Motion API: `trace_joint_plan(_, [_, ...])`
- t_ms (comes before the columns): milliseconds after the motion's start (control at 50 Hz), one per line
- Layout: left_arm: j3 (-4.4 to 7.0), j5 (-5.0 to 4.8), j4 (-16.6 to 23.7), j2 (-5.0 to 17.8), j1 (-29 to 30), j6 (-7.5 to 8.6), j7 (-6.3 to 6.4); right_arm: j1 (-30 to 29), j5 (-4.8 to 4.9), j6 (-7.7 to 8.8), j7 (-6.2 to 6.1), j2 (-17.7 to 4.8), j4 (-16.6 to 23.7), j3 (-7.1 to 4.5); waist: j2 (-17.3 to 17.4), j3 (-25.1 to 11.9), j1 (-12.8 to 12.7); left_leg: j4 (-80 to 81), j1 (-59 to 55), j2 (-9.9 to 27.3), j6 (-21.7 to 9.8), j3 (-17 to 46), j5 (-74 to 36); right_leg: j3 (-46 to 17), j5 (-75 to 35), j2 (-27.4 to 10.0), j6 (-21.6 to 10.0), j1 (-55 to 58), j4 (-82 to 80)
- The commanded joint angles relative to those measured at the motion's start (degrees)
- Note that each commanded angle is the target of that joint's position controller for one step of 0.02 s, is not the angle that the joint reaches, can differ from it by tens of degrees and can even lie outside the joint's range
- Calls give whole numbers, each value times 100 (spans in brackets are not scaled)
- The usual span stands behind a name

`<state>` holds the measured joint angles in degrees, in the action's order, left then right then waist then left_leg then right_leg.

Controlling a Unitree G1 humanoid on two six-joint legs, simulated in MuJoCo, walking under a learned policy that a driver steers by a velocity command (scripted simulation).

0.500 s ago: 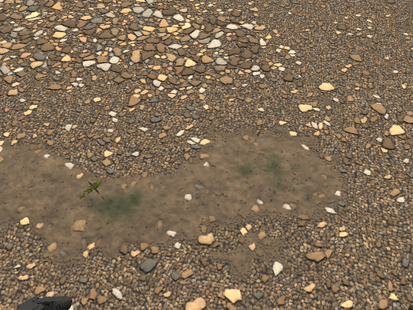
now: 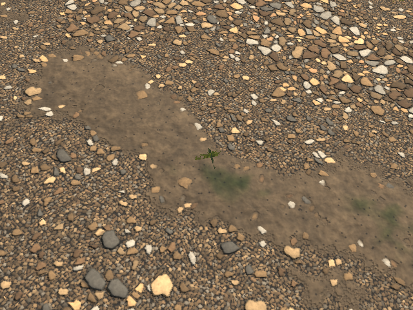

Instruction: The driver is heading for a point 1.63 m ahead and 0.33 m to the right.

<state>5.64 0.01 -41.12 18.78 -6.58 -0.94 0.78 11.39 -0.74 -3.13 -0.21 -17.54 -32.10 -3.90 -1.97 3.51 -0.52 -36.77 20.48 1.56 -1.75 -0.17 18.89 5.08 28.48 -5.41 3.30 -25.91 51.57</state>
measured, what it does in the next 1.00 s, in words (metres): walks ahead, turning right: right foot, then right foot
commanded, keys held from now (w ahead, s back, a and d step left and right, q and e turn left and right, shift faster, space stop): shift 0.32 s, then w+shift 0.02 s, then w+e+shift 0.62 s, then e+shift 0.04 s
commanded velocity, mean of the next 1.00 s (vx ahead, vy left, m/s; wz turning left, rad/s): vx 0.45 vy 0.00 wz -0.31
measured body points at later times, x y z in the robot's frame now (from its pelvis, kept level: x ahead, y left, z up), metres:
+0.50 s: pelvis +0.04 +0.01 +0.01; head +0.05 +0.00 +0.46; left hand +0.10 +0.28 -0.11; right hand +0.21 -0.24 -0.08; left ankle +0.01 +0.11 -0.71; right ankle +0.02 -0.13 -0.73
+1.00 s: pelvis +0.31 -0.08 -0.04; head +0.34 -0.09 +0.41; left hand +0.62 +0.04 -0.11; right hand +0.13 -0.30 -0.16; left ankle +0.06 +0.13 -0.66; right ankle +0.39 -0.16 -0.73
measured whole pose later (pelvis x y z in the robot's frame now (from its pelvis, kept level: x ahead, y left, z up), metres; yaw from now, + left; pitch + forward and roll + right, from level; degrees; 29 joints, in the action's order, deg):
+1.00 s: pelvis +0.31 -0.08 -0.04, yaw -24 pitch +2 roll +0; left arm 2.3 1.9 -34.1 17.4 -1.3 0.1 -3.9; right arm 30.2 -2.3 3.2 -0.6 -14.3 -51.2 -1.7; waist -1.1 2.3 3.2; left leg -48.1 -7.1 7.0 3.1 -13.0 25.0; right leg 8.6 13.1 4.5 -11.3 -34.7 45.1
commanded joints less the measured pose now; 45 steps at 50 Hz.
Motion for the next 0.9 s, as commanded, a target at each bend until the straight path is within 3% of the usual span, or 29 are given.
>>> trace_joint_plan(20, [88,-58,531,429,427,63,93,169,-68,279,-56,-1060,265,-300,1118,-947,267,1620,-1422,1529,-1281,1828,-2586,-671,50,155,-83,-1485,1623])
trace_joint_plan(40, [105,11,426,488,280,22,134,-130,41,280,-84,-838,278,-212,1048,-882,149,1571,-1326,1343,-1072,1579,-2608,-657,-359,147,-41,-1399,1563])
trace_joint_plan(60, [112,42,348,490,105,-4,131,-281,60,280,-120,-740,281,-140,1089,-923,34,1556,-1103,1212,-1033,1354,-2966,-588,-665,221,17,-1067,1693])
trace_joint_plan(120, [35,-21,263,332,-102,-17,93,-354,-9,298,-157,-564,208,-42,958,-996,-35,1567,-1106,1045,-1036,1088,-3072,-579,-1093,277,109,-664,1190])
trace_joint_plan(180, [-101,-8,320,113,69,-20,48,-328,-6,277,-156,-564,86,-38,1021,-900,98,1510,-1145,1034,-1061,1142,-2702,-605,-1029,222,109,-215,-79])
trace_joint_plan(240, [-110,-32,346,207,58,-21,10,-261,-12,248,-84,-626,-58,-52,1106,-761,212,1458,-903,1114,-1210,1389,-2436,-519,-675,287,51,325,-807])
trace_joint_plan(280, [-123,-44,309,180,-65,2,-4,-344,37,249,-44,-522,-151,-4,1040,-675,133,1348,-784,1062,-1167,1516,-2335,-478,-895,332,-30,696,-1519])
trace_joint_plan(300, [-149,-20,249,96,-223,33,-20,-429,84,254,-37,-425,-198,36,946,-650,-22,1250,-655,936,-1030,1476,-2165,-419,-1506,373,-107,1100,-2275])
trace_joint_plan(320, [-174,67,220,106,-322,70,-32,-305,92,285,-36,-300,-284,80,754,-679,-77,1211,-480,757,-770,1430,-1769,-569,-2416,283,-196,1607,-2867])
trace_joint_plan(340, [-169,147,187,285,-590,97,-23,-93,-4,321,-32,-128,-358,136,345,-1015,2,930,-267,361,-437,1175,-307,-995,-2779,-115,-339,2164,-2826])
trace_joint_plan(360, [-18,-6,45,801,-739,89,-27,178,-60,370,11,-146,-332,105,-547,-1015,319,524,97,-332,-205,383,1140,-1296,-989,-320,-775,2068,-2640])
trace_joint_plan(380, [35,-121,-7,829,-1031,95,-59,-182,-47,421,20,-335,-285,52,-926,-700,-55,-239,341,-513,63,-110,1315,-2279,1778,-690,-1335,1512,-3454])
trace_joint_plan(400, [19,-101,-3,860,-1026,131,-72,-514,113,500,26,-435,-179,-27,-1233,-52,-107,-687,576,-538,84,-235,1129,-3251,2685,-1095,-1663,1012,-4171])
trace_joint_plan(420, [7,-112,26,845,-890,170,-37,-656,192,594,27,-451,-128,-73,-1286,324,-39,-901,577,-406,-2,-22,1145,-3684,2500,-1236,-1799,601,-4454])
trace_joint_plan(440, [-6,-149,67,779,-834,247,-14,-656,204,705,59,-461,-89,-94,-1271,441,17,-944,641,-295,-85,182,1223,-3731,2044,-1258,-1787,568,-4476])
trace_joint_plan(480, [-25,-240,193,672,-606,304,19,-515,218,941,144,-183,-131,-48,-954,239,226,-9,157,-242,-218,251,1114,-3266,1146,-908,-1549,612,-4252])
trace_joint_plan(500, [-27,-296,294,635,-353,283,29,-250,210,1021,168,-74,-273,-54,-867,98,437,889,-588,-331,-219,81,498,-2819,687,-527,-1376,406,-4043])
trace_joint_plan(520, [-26,-304,409,584,-199,251,55,106,188,1063,169,-101,-473,-109,-778,-127,612,1521,-1482,-365,-155,-87,-597,-2489,226,-217,-1225,138,-3697])
trace_joint_plan(540, [-51,-260,557,440,-87,256,69,608,178,1057,138,-266,-686,-196,-544,-452,779,1498,-2547,-212,-71,-48,-864,-2202,-41,28,-1036,-468,-3104])
trace_joint_plan(560, [71,164,640,452,273,208,-116,1658,-277,885,39,-674,-940,-191,567,-635,1215,2113,-3821,504,-171,848,651,-1354,76,782,-808,-1645,-1550])
trace_joint_plan(580, [-64,103,1067,-27,489,241,-182,1766,-393,776,-37,-1308,-839,-337,1801,-631,1199,2720,-4035,2109,-556,3010,2144,-738,162,1050,-711,-2901,-168])
trace_joint_plan(600, [-79,198,1151,120,663,207,-218,1505,-372,717,-98,-1073,-794,-295,1136,-344,1046,2730,-3385,2513,-907,3465,2498,-1016,-211,392,-786,-3203,659])
trace_joint_plan(620, [-65,167,1026,88,519,183,-283,1216,-312,734,-90,-706,-741,-168,659,-69,787,2694,-3122,2216,-800,2950,2245,-1149,-711,296,-784,-3273,1071])
trace_joint_plan(660, [-41,189,793,147,-23,129,-461,933,-212,782,-73,-530,-739,-72,805,-170,433,2814,-2790,1723,-478,1797,1425,-998,-1182,173,-694,-2915,1518])
trace_joint_plan(700, [-64,223,774,143,17,50,-585,1096,-160,845,-60,-483,-877,-32,867,-24,426,2945,-2567,1439,-354,925,594,-815,-1549,148,-630,-2914,1927])
trace_joint_plan(740, [-113,220,905,100,356,4,-634,1376,-174,903,-19,-404,-1075,6,778,207,457,2990,-2506,1377,-306,333,-108,-739,-1820,118,-619,-3093,1989])
trace_joint_plan(840, [-297,218,1292,34,1420,15,-768,1611,-187,960,-54,-470,-1412,35,641,762,533,3319,-2169,1216,-171,-959,-1562,130,-2199,146,-845,-2395,358])
trace_joint_plan(860, [-347,208,1333,-29,1521,23,-776,1649,-191,952,-72,-538,-1480,32,615,795,510,3222,-2207,1203,-127,-1211,-2486,362,-2091,237,-997,-2053,-33])
trace_joint_plan(900, [-368,192,1262,-30,1277,22,-688,1725,-163,918,-119,-763,-1567,9,761,406,249,2383,-2416,1228,-53,-1567,-6271,867,-1768,765,-1322,-927,-477])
